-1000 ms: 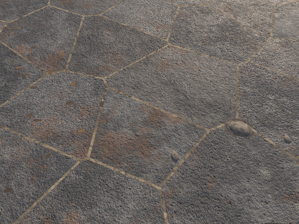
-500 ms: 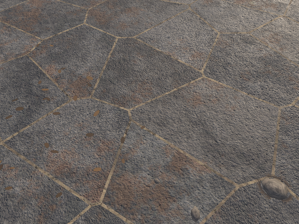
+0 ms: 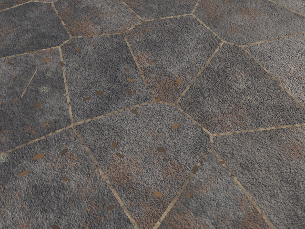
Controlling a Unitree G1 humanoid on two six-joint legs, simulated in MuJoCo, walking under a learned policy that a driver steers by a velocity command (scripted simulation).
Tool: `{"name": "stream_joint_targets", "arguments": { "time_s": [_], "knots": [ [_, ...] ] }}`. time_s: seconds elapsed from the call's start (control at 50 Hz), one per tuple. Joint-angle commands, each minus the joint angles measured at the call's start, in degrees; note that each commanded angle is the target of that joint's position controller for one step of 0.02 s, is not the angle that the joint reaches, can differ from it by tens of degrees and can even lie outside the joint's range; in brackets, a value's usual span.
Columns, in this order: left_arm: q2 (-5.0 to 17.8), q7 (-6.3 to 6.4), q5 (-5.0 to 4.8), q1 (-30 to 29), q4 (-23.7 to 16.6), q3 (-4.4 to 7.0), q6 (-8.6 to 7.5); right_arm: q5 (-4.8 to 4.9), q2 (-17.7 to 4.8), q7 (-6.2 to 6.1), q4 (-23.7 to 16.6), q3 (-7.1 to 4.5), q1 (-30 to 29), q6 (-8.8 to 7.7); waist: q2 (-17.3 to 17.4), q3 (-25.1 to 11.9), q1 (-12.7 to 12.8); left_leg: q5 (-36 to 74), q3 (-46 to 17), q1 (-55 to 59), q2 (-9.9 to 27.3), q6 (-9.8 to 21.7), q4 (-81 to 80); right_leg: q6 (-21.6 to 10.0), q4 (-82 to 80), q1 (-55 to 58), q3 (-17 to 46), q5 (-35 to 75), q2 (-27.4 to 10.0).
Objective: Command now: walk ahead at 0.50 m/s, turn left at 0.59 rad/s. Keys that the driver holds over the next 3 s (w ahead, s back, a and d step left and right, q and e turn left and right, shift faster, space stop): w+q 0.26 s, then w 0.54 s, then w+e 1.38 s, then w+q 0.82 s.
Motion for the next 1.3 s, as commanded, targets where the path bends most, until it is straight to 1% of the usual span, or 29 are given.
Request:
{"name": "stream_joint_targets", "arguments": {
  "time_s": [0.02,0.08,0.12,0.2,0.26,0.32,0.36,0.38,0.4,0.42,0.44,0.48,0.5,0.56,0.66,0.74,0.8,0.84,0.86,0.88,0.9,0.92,0.94,0.98,1.0,1.04,1.1,1.2,1.3],
  "knots": [
    [7.9,0.39,1.14,-0.73,-5.51,1.95,-0.94,-0.91,-7.23,-0.66,-3.96,-2.07,2.24,-0.97,3.45,-7.64,-0.35,9.04,-22.92,17.22,14.44,11.21,-18.05,0.05,-2.48,-15.48,3.18,5.95,-3.49],
    [5.61,0.56,1.81,-1.41,-5.59,1.48,0.47,-0.61,-7.85,-1.52,-2.88,-2.3,2.85,-1.5,3.17,-6.45,0.32,15.3,-18.46,11.39,12.62,11.83,-19.79,2.23,-8.64,-13.69,1.78,10.12,-2.49],
    [4.42,0.6,1.9,-5.72,-6.77,0.98,0.62,-0.37,-8.52,-2.27,-1.8,-2.5,4.72,-1.42,3.24,-5.0,-1.02,15.15,-16.68,10.6,11.4,10.87,-19.89,3.26,-15.87,-15.0,1.7,16.67,-1.53],
    [2.89,-0.37,1.14,-14.34,-8.65,0.13,-0.07,0.29,-8.96,-3.03,-0.06,-2.65,8.01,-0.84,4.84,-3.48,-4.41,7.82,-15.91,10.0,9.3,7.91,-18.76,3.21,-32.23,-10.78,1.66,27.96,1.9],
    [4.13,-1.29,0.44,-17.75,-9.87,0.42,-0.82,0.67,-9.14,-3.21,1.32,-2.74,10.58,-0.44,5.35,-2.84,-5.54,4.95,-19.89,12.56,10.88,7.44,-16.12,2.35,-37.7,-8.43,2.59,28.01,3.38],
    [5.62,-1.91,0.41,-15.49,-9.38,1.1,-1.44,0.33,-8.21,-3.4,2.34,-2.49,11.11,-0.09,7.31,-3.24,-4.48,6.27,-23.07,17.46,13.18,6.25,-12.0,0.2,-40.4,-5.45,2.52,23.15,3.27],
    [6.7,-1.55,0.86,-8.8,-7.68,2.06,-1.81,0.09,-6.72,-3.23,2.44,-2.0,10.5,0.16,7.92,-5.53,-0.94,14.03,-22.2,17.94,10.84,4.41,-5.88,-2.59,-43.93,4.2,0.21,21.07,4.18],
    [8.8,-1.2,1.72,-1.94,-6.9,2.78,-2.08,-0.39,-4.25,-3.0,1.78,-1.0,10.2,0.0,5.53,-11.9,2.3,13.88,-19.1,14.42,8.01,2.49,5.34,-5.9,-42.23,16.25,4.88,21.58,-1.36],
    [13.92,-0.97,2.58,5.93,-5.62,4.12,-1.83,0.09,-1.35,-3.09,1.14,0.06,16.57,-0.54,-7.04,-20.99,2.16,-0.27,-12.12,-2.46,0.63,-1.94,24.94,-14.38,-42.4,37.36,24.35,17.41,-13.22],
    [12.57,-1.71,0.79,9.87,-3.01,4.25,-1.15,0.99,-2.67,-3.2,1.46,0.21,19.14,-1.07,-17.89,-22.16,2.35,-22.4,-10.33,-15.7,-1.25,-3.81,37.13,-18.82,-50.41,42.41,43.65,1.49,-19.28],
    [8.17,-1.71,-0.21,7.56,-3.59,2.96,-0.93,1.41,-7.48,-3.13,1.44,-0.94,13.68,-1.21,-9.94,-13.51,3.67,-19.42,-12.29,-20.94,1.72,-3.7,41.4,-16.49,-52.63,36.31,40.33,-6.8,-17.57],
    [5.16,-1.48,0.79,1.98,-4.16,1.64,-0.07,0.09,-7.22,-2.9,-0.63,-0.93,4.63,-1.26,-3.12,-3.75,2.36,-11.75,-8.37,-20.17,5.72,-3.58,38.04,-13.79,-54.68,22.36,26.19,1.66,-12.59],
    [4.07,-1.37,1.19,0.42,-4.11,1.15,-0.08,-0.45,-6.46,-2.68,-0.8,-1.07,4.08,-1.33,-3.82,-2.52,0.74,-9.09,-7.8,-17.85,7.79,-3.58,34.33,-13.2,-55.93,18.27,22.33,6.52,-10.63],
    [4.25,-1.29,0.83,0.3,-3.23,1.03,-0.45,-0.33,-3.41,-2.22,-0.09,-0.46,5.56,-1.16,-6.03,-3.18,-0.93,-6.16,-5.16,-13.41,9.22,-4.37,28.28,-13.54,-58.66,13.96,15.26,16.59,-8.01],
    [7.56,-0.73,0.0,2.96,-1.01,1.73,0.08,-0.71,-0.95,-1.76,-2.12,0.84,-3.13,-1.93,-4.11,-2.23,1.49,7.01,-2.76,-12.35,9.42,-5.57,10.62,-13.01,-60.57,14.1,7.21,24.98,-6.83],
    [8.6,-0.67,-0.62,7.27,1.3,1.74,0.92,0.05,-1.13,-0.83,-3.65,0.93,-9.79,-2.43,-4.07,-1.05,3.96,13.03,-1.22,-8.52,7.43,-5.52,1.43,-11.88,-59.53,15.88,5.14,25.09,-7.38],
    [9.32,-0.47,-0.88,8.76,2.62,1.93,1.87,0.28,-2.16,-0.06,-4.99,0.6,-12.32,-2.76,-4.56,-0.13,3.61,9.06,-1.27,-8.28,6.65,-3.69,-2.33,-10.86,-57.17,20.69,6.1,27.29,-9.87],
    [10.16,-0.18,-1.02,8.32,3.04,2.12,2.58,0.04,-3.84,-0.02,-4.47,-0.25,-8.93,-3.15,-4.88,-1.74,0.53,6.12,-0.43,-0.98,5.05,-2.12,-5.39,-9.61,-52.11,21.36,6.59,35.79,-9.84],
    [9.85,-0.05,-1.05,7.69,2.95,1.89,2.78,-0.28,-5.82,-0.4,-2.53,-1.4,-2.27,-3.23,-4.08,-5.7,-3.19,6.69,0.6,9.14,3.87,-0.72,-7.38,-8.33,-44.77,19.6,4.83,42.75,-7.5],
    [7.76,-0.01,-0.29,6.95,1.95,0.96,2.57,-0.98,-9.04,-1.05,-0.53,-2.71,7.27,-3.18,-2.43,-12.96,-7.62,8.29,-3.61,24.98,8.8,1.77,-5.09,-6.34,-32.2,11.7,2.83,38.18,-4.61],
    [1.83,-0.07,0.48,10.82,-0.03,-0.85,1.69,-2.27,-14.59,-1.73,0.23,-4.02,14.49,-2.6,9.67,-22.19,-8.07,3.22,-24.9,47.21,24.06,8.31,-5.59,-2.01,-10.2,-10.0,-1.9,15.01,3.4],
    [2.78,-0.14,-0.49,12.22,0.53,-0.89,0.81,-1.63,-11.9,-1.65,0.83,-3.29,16.02,-2.2,15.71,-26.67,-8.17,-4.66,-40.07,47.89,28.77,11.71,-12.62,-1.58,0.27,-17.86,4.41,-9.54,5.5],
    [7.67,-0.33,-1.87,8.43,-0.09,0.69,0.64,-1.07,-8.49,-1.65,1.13,-2.13,13.02,-2.17,10.56,-17.43,-8.04,-8.71,-33.3,40.82,26.72,9.44,-14.26,-1.77,4.35,-22.36,5.98,-6.68,2.43],
    [6.92,-0.26,-1.32,3.16,-1.22,0.91,1.09,-1.04,-5.04,-1.43,1.3,-1.0,5.91,-2.45,6.17,-7.5,-4.8,-5.29,-20.46,26.26,21.9,6.75,-18.43,-1.7,0.53,-20.85,3.65,1.96,-1.62],
    [6.37,-0.1,-0.89,3.61,-0.89,1.27,1.88,-1.32,-3.48,-1.24,1.43,-0.6,3.45,-3.04,7.12,-5.38,-2.91,-1.49,-16.07,21.22,20.04,6.0,-20.62,-1.48,-1.71,-18.01,4.11,4.95,-3.12],
    [3.66,-0.09,-1.04,5.72,-0.05,1.0,3.41,-1.62,-3.12,-1.1,2.33,-0.86,1.21,-4.06,6.93,-3.94,-0.72,4.23,-10.24,15.59,18.98,6.08,-24.0,-0.68,-2.64,-13.98,4.05,8.44,-3.67],
    [2.8,0.12,-0.78,3.05,-1.32,1.16,4.28,-2.05,-4.29,-1.55,4.25,-1.49,1.28,-4.84,4.25,-1.98,-0.21,11.89,-3.45,15.32,18.76,6.26,-25.71,0.28,-6.74,-17.23,5.42,15.01,-3.65],
    [1.07,-1.59,-0.44,-5.38,-4.07,0.39,3.58,-1.62,-6.51,-2.59,6.5,-2.06,3.35,-4.22,2.52,0.24,-3.01,15.23,5.6,18.04,17.33,4.45,-26.49,-0.43,-23.3,-16.36,1.46,28.19,-2.54],
    [1.0,-3.31,-0.49,-13.42,-8.71,0.0,3.6,-0.29,-8.81,-2.94,9.26,-2.91,7.96,-2.23,1.91,2.6,-5.65,20.09,8.56,28.3,20.51,3.45,-23.11,-3.09,-31.47,-19.44,-2.31,23.38,-1.49]
  ]
}}
Next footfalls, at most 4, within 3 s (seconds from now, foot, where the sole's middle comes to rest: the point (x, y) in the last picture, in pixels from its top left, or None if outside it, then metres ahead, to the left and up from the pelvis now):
0.38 right None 0.40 -0.12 -0.76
0.88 left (114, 189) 0.60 0.20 -0.76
1.42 right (162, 131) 0.92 -0.01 -0.76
1.88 left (135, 85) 1.23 0.14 -0.76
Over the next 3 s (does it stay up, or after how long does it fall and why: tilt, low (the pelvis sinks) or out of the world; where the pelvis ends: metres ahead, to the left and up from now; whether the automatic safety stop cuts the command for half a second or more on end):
stays up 1.57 -0.15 -0.01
